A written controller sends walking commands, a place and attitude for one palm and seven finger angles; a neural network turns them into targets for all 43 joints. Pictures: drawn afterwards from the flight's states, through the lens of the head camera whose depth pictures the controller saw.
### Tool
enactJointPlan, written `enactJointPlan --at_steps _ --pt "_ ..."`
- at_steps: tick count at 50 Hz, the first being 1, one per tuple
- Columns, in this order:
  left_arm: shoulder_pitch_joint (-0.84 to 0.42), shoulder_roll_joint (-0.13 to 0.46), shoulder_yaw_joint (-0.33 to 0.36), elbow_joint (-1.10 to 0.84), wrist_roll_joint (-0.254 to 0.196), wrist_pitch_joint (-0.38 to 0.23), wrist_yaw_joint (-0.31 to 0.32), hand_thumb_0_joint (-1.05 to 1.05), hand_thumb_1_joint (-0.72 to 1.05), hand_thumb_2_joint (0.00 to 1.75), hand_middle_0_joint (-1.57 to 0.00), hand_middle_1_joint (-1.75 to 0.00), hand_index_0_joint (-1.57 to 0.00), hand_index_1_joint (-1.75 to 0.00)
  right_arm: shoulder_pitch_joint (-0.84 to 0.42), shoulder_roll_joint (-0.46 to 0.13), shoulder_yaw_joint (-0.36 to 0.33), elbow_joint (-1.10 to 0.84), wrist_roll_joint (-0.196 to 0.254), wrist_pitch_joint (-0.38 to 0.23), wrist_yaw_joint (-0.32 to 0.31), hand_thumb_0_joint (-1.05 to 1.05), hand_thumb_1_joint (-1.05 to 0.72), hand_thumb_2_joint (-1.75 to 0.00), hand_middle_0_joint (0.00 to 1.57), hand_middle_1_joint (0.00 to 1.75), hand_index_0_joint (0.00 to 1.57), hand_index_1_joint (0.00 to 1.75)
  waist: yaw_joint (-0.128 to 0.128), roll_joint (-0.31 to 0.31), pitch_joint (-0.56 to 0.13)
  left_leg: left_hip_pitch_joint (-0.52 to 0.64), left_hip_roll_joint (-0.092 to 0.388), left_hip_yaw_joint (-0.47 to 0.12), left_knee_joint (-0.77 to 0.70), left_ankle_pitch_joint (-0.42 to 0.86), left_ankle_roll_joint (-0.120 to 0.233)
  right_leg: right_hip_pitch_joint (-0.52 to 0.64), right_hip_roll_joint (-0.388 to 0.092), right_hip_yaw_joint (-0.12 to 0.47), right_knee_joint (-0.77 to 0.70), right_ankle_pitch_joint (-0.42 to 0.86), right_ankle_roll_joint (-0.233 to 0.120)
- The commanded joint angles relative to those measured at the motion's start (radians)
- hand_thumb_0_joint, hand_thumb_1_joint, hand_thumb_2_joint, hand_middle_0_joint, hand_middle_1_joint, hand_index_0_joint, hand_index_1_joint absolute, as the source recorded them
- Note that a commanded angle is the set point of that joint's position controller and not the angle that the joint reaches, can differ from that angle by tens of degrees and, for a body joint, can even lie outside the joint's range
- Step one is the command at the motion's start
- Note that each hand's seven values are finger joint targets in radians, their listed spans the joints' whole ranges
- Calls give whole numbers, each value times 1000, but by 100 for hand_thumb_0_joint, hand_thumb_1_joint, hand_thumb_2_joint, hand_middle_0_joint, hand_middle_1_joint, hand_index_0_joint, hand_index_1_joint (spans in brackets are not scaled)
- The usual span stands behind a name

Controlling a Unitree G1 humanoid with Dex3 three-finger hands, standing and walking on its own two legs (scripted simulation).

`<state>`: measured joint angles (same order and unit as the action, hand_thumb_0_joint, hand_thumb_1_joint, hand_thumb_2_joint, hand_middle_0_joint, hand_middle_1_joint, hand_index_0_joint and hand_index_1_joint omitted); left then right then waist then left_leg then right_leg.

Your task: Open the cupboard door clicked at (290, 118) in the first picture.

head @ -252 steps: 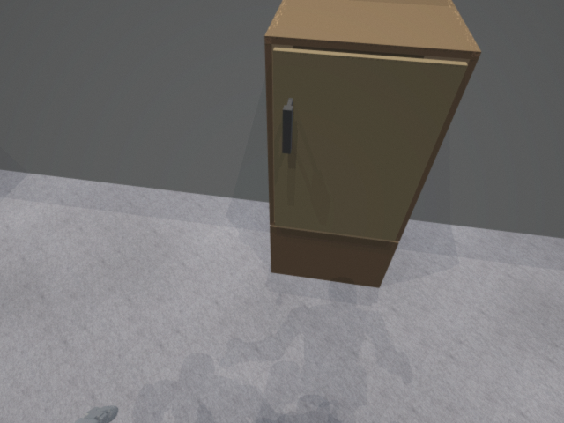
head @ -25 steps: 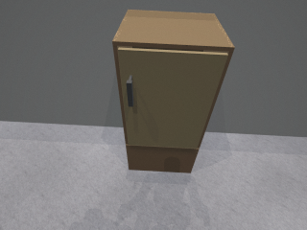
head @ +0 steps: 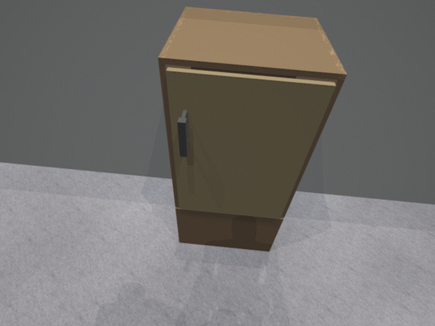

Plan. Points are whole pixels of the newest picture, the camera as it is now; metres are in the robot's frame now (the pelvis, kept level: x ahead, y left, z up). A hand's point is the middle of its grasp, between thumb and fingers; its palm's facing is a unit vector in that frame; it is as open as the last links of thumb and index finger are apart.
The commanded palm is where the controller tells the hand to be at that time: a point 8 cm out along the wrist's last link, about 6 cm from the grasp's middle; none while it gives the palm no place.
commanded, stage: shuffle to correct the standing spot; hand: left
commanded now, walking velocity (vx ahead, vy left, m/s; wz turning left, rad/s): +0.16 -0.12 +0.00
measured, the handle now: (184, 133) +0.60 +0.14 +0.00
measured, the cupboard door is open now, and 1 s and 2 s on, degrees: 0 0 0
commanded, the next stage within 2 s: come to a stop and stand still in 0.22 s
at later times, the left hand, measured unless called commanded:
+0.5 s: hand (159, 313) +0.19 +0.14 -0.17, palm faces -0.05 -0.97 -0.25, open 7.3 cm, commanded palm none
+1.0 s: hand out of the picture +0.08 +0.17 -0.18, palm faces +0.06 -0.98 -0.20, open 7.4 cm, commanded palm none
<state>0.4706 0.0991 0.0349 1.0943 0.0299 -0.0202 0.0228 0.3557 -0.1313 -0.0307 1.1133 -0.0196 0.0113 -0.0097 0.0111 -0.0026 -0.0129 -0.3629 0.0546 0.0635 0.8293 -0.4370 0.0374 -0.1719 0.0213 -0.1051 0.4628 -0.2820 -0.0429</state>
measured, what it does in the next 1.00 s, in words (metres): steps on the spot: right foot, then left foot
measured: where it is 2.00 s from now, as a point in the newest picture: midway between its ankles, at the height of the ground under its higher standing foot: outside the picture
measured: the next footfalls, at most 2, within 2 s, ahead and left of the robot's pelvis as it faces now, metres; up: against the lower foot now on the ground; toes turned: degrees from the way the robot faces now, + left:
right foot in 0.46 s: +0.20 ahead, -0.20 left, +0.00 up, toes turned -9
left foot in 0.80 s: +0.10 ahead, +0.06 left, +0.00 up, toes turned +3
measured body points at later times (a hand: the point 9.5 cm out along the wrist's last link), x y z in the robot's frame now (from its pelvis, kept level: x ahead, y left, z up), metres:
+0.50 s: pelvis +0.09 -0.06 -0.01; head +0.12 -0.06 +0.44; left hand +0.19 +0.19 -0.15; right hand +0.00 -0.26 -0.17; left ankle +0.04 +0.10 -0.73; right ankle +0.16 -0.20 -0.74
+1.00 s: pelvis +0.05 -0.02 +0.00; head +0.06 +0.01 +0.45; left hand +0.08 +0.23 -0.16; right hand +0.09 -0.25 -0.14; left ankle +0.06 +0.06 -0.74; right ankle +0.03 -0.15 -0.69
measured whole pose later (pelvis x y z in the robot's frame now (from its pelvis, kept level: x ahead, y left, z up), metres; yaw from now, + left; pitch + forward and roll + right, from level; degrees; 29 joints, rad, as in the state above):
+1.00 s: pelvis +0.05 -0.02 +0.00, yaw -1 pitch +0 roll +0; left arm 0.27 0.20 0.07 0.99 0.03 0.06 0.03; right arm 0.24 -0.14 -0.04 0.99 -0.03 0.03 -0.03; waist 0.02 -0.05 0.02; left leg -0.25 -0.02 0.10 0.49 -0.25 0.07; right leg -0.43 -0.03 0.00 0.94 -0.36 0.03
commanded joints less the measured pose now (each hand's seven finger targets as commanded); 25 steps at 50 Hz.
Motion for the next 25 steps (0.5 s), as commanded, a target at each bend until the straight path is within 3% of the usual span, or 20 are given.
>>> enactJointPlan --at_steps 1,2,3,4,5,6,7,9,10,12,14,18,20,21,22,23,24,25 --pt "8 132 23 -36 2 -11 11 0 90 90 -20 -30 -20 -30 39 -13 -6 -64 7 -52 -6 0 -90 -90 20 30 20 30 -50 -70 111 72 4 60 -232 106 -11 -125 -227 210 -156 -5 -131" --pt "3 117 19 -33 -4 -5 6 0 90 90 -20 -30 -20 -30 95 -14 -4 -39 6 -58 -12 0 -90 -90 20 30 20 30 -65 -49 102 189 -11 77 -332 180 -19 -185 -176 161 -86 -32 -99" --pt "17 90 12 -34 -5 -1 0 0 90 90 -20 -30 -20 -30 165 -56 -14 -12 5 -64 -19 0 -90 -90 20 30 20 30 -77 55 80 295 48 4 -404 172 -13 -248 -125 113 43 -43 -63" --pt "28 45 5 -49 -7 3 -9 0 90 90 -20 -30 -20 -30 235 -150 -37 0 -5 -68 -30 0 -90 -90 20 30 20 30 -97 270 65 378 273 -332 -549 80 60 -421 -43 42 262 -145 -1" --pt "-32 59 6 -87 3 5 -14 0 90 90 -20 -30 -20 -30 261 -204 -52 -3 -7 -62 -41 0 -90 -90 20 30 20 30 -109 256 96 359 427 -501 -646 85 154 -509 -47 42 450 -258 13" --pt "-78 80 15 -106 14 11 -20 0 90 90 -20 -30 -20 -30 223 -202 -52 -15 -8 -58 -41 0 -90 -90 20 30 20 30 -100 115 134 284 435 -466 -652 74 187 -505 -93 99 547 -217 7" --pt "-87 72 18 -95 20 13 -21 0 90 90 -20 -30 -20 -30 184 -158 -36 -16 -10 -66 -41 0 -90 -90 20 30 20 30 -73 104 162 212 388 -401 -651 183 160 -506 -108 117 601 -147 15" --pt "-80 61 18 -82 14 13 -29 0 90 90 -20 -30 -20 -30 139 -124 -22 -26 -6 -81 -43 0 -90 -90 20 30 20 30 -44 64 157 184 349 -266 -625 414 142 -478 -131 121 634 -48 36" --pt "-74 49 18 -83 11 17 -32 0 90 90 -20 -30 -20 -30 125 -121 -18 -28 -5 -86 -46 0 -90 -90 20 30 20 30 -31 78 139 189 326 -201 -611 511 135 -464 -133 114 627 -18 47" --pt "-84 40 18 -91 4 29 -37 0 90 90 -20 -30 -20 -30 104 -134 -22 -34 -6 -88 -49 0 -90 -90 20 30 20 30 -21 96 100 197 292 -107 -588 586 122 -429 -133 98 564 23 62" --pt "-126 42 18 -110 3 34 -41 0 90 90 -20 -30 -20 -30 104 -135 -25 -31 -8 -87 -49 0 -90 -90 20 30 20 30 -24 126 96 198 262 -45 -571 654 102 -405 -127 68 475 59 69" --pt "-221 59 20 -147 -5 33 -38 0 90 90 -20 -30 -20 -30 98 -142 -37 -29 -15 -66 -44 0 -90 -90 20 30 20 30 -51 183 117 166 230 -2 -519 675 80 -290 -97 2 237 62 69" --pt "-191 65 22 -142 -8 22 -29 0 90 90 -20 -30 -20 -30 85 -152 -42 -29 -13 -51 -41 0 -90 -90 20 30 20 30 -35 181 73 171 207 7 -430 684 57 -157 -76 -17 110 116 65" --pt "-124 91 27 -122 -9 11 -22 0 90 90 -20 -30 -20 -30 87 -150 -45 -28 -9 -44 -36 0 -90 -90 20 30 20 30 -2 137 30 156 178 9 -352 604 24 -42 -73 -15 7 216 67" --pt "-62 155 39 -104 -6 -3 -12 0 90 90 -20 -30 -20 -30 102 -122 -43 -28 -2 -41 -27 0 -90 -90 20 30 20 30 22 33 -28 87 125 36 -251 401 -20 104 -137 44 -33 416 62" --pt "-60 245 49 -101 -3 -15 5 0 90 90 -20 -30 -20 -30 146 -47 -27 -37 9 -33 -17 0 -90 -90 20 30 20 30 5 -189 -112 -34 36 82 -122 26 -64 225 -349 237 -16 723 -9" --pt "-52 279 52 -114 -11 -15 9 0 90 90 -20 -30 -20 -30 141 -46 -30 -53 21 -16 -25 0 -90 -90 20 30 20 30 12 -227 -160 23 6 16 -4 -196 -63 153 -446 285 -53 835 -90" --pt "-107 268 48 -132 -6 -8 13 0 90 90 -20 -30 -20 -30 137 -45 -37 -59 18 -7 -26 0 -90 -90 20 30 20 30 -5 -163 -80 13 10 -17 66 -186 -52 63 -433 228 -64 795 -112"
